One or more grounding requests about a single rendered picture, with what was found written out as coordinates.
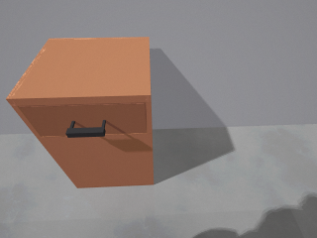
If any handle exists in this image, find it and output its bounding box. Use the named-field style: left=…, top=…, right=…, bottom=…
left=65, top=120, right=106, bottom=138

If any drawer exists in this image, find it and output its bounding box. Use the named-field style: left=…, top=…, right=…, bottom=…
left=20, top=102, right=147, bottom=137

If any cabinet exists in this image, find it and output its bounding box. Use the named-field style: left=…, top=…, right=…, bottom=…
left=6, top=37, right=154, bottom=188

